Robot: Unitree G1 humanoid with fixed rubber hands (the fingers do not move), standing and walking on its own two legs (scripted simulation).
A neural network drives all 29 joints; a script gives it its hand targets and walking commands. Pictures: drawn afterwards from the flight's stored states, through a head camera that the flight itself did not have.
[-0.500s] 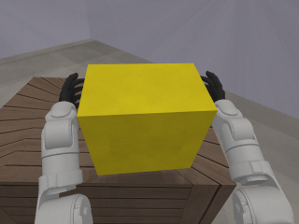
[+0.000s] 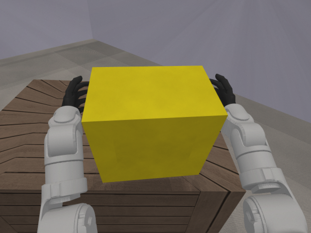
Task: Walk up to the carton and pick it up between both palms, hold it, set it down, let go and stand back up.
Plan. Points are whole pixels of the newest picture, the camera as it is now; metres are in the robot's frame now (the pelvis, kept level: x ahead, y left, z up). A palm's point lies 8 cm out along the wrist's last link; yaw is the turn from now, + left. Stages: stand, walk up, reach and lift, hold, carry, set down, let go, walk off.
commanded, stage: hold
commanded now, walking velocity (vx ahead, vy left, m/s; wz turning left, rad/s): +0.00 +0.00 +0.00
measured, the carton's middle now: (150, 126) +0.37 +0.00 +0.14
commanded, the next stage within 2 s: set down in 0.14 s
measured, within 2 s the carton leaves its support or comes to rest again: neither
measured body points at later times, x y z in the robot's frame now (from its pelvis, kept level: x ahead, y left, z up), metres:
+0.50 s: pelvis +0.00 +0.00 +0.00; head -0.06 +0.01 +0.44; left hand +0.37 +0.20 +0.23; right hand +0.39 -0.18 +0.24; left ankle +0.02 +0.11 -0.75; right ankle +0.01 -0.12 -0.75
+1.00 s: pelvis +0.02 -0.02 +0.00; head +0.00 +0.00 +0.45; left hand +0.39 +0.19 +0.16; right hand +0.42 -0.18 +0.17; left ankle +0.02 +0.11 -0.75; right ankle +0.01 -0.12 -0.75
